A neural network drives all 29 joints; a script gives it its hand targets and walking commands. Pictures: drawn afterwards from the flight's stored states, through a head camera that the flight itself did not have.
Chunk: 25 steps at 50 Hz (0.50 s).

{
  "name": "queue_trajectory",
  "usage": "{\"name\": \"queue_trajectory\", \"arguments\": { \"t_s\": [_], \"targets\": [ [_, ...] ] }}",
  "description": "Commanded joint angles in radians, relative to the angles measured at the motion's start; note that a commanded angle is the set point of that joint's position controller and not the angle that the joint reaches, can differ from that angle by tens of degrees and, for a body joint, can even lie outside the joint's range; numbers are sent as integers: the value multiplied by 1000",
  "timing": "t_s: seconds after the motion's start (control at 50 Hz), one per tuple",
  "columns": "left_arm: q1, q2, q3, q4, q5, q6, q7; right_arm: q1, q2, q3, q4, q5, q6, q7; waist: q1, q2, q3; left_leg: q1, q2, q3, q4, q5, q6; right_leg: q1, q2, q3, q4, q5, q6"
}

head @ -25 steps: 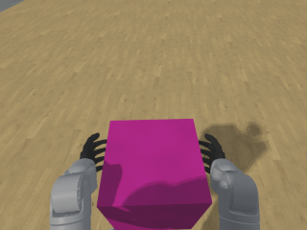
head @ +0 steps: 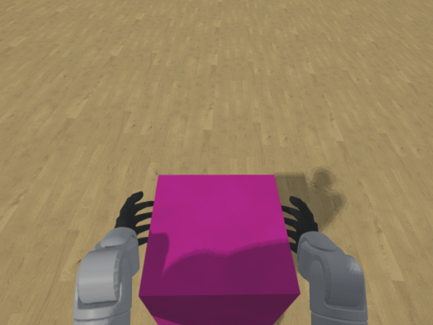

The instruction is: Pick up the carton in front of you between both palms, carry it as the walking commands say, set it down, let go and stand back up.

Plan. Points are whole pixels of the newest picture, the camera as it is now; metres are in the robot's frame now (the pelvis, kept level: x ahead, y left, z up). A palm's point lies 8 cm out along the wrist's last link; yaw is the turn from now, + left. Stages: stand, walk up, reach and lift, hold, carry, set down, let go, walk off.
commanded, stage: carry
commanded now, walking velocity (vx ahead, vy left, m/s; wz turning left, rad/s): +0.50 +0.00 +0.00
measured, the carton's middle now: (216, 256) +0.26 +0.00 -0.02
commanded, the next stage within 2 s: none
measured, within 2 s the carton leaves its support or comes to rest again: neither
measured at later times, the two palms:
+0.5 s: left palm (161, 125) +0.53 +0.12 +0.08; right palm (285, 131) +0.54 -0.17 +0.07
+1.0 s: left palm (153, 106) +0.61 +0.15 +0.07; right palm (268, 112) +0.61 -0.15 +0.07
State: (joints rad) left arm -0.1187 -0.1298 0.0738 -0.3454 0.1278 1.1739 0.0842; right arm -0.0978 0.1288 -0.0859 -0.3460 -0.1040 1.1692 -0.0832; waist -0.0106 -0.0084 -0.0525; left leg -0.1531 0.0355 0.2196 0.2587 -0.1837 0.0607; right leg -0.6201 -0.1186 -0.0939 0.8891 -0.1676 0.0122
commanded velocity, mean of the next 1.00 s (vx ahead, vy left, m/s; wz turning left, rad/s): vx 0.02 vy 0.00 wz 0.00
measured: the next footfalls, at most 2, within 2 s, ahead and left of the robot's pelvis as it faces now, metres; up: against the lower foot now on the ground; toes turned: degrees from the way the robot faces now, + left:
right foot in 0.20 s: +0.35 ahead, -0.12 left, +0.00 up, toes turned +0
left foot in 0.54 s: +0.35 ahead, +0.11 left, +0.00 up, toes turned -7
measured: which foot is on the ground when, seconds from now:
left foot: down 0.00-0.24, up 0.26-0.52, down 0.54-1.00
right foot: up 0.00-0.18, down 0.20-1.00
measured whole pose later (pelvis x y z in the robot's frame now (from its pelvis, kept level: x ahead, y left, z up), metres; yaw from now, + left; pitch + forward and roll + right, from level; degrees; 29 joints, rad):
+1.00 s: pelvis +0.35 +0.00 -0.02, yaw +1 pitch +3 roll +0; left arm -0.17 -0.14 0.11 -0.30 0.13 1.22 0.08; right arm -0.16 0.13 -0.10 -0.31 -0.13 1.23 -0.08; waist 0.00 0.00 -0.12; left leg -0.27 0.06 0.17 0.54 -0.33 0.01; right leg -0.25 -0.08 -0.18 0.54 -0.34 0.01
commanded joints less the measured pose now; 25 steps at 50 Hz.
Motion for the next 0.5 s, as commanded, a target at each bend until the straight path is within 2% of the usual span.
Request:
{"name": "queue_trajectory", "arguments": {
  "t_s": [0.0,0.04,0.1,0.14,0.16,0.18,0.2,0.22,0.24,0.26,0.28,0.3,0.32,0.34,0.36,0.4,0.44,0.48],
  "targets": [
    [-420,-962,-735,-95,-410,-13,-236,-445,919,705,-116,421,-3,277,-4,139,-221,265,223,-141,-106,245,68,-64,4,-41,-148,84,11],
    [-421,-927,-729,-110,-414,4,-234,-441,882,697,-125,414,10,270,-5,141,-180,266,214,-115,-104,282,64,-45,17,-66,-237,123,6],
    [-420,-874,-711,-107,-418,35,-237,-422,837,681,-112,392,34,258,-7,152,-120,256,192,-46,-45,545,34,36,66,-122,-361,193,-11],
    [-417,-847,-699,-94,-422,54,-242,-422,816,669,-104,381,50,250,-1,173,-145,251,181,-7,59,680,-3,172,99,-149,-412,246,-21],
    [-408,-840,-692,-84,-420,60,-245,-436,810,667,-103,380,56,248,14,161,-180,224,160,28,173,718,-31,302,130,-175,-471,278,-24],
    [-420,-835,-687,-81,-417,64,-248,-448,801,667,-96,380,62,248,26,118,-212,161,126,47,303,665,-73,459,126,-176,-554,368,-19],
    [-436,-824,-677,-80,-414,70,-251,-461,797,668,-86,379,65,247,32,45,-277,18,95,14,469,366,-110,671,-14,-49,-517,617,-22],
    [-432,-825,-665,-54,-407,70,-255,-498,811,687,-100,390,74,245,41,-173,-417,-239,21,-54,730,-186,-126,981,-277,230,-387,997,-165],
    [-392,-838,-650,-14,-411,64,-257,-473,813,682,-89,391,78,246,40,-244,-465,-338,-41,-127,904,-409,-122,983,-322,372,-476,961,-263],
    [-390,-866,-651,-22,-417,54,-259,-484,841,693,-80,391,71,248,32,-196,-449,-330,-3,-203,931,-395,-99,882,-305,306,-528,841,-254],
    [-412,-910,-654,-31,-423,45,-262,-521,877,704,-93,395,60,250,32,-140,-436,-326,30,-227,874,-359,-80,830,-269,242,-548,761,-212],
    [-437,-953,-662,-45,-427,34,-265,-545,908,717,-103,399,50,250,28,-102,-399,-300,67,-233,761,-315,-77,759,-240,165,-568,735,-172],
    [-456,-975,-666,-53,-432,25,-266,-561,943,727,-108,406,42,249,21,-94,-382,-242,79,-223,615,-283,-80,689,-200,100,-591,650,-136],
    [-475,-987,-670,-71,-437,19,-267,-558,963,733,-112,411,34,246,16,-98,-382,-182,53,-185,532,-275,-86,646,-177,60,-604,607,-127],
    [-472,-989,-671,-83,-440,16,-268,-543,972,739,-117,410,26,242,16,-103,-394,-152,34,-160,468,-285,-91,642,-171,46,-609,570,-133],
    [-442,-972,-670,-97,-440,13,-271,-513,968,743,-133,400,17,232,20,-125,-411,-133,25,-133,364,-235,-92,657,-170,25,-591,544,-145],
    [-423,-947,-672,-107,-438,14,-272,-502,948,740,-151,392,18,226,23,-148,-416,-111,37,-105,293,-133,-91,645,-160,-4,-563,536,-139],
    [-415,-923,-671,-101,-433,22,-270,-486,924,734,-151,386,29,226,14,-122,-393,-32,53,-72,149,67,-95,574,-125,-44,-525,414,-108]
  ]
}}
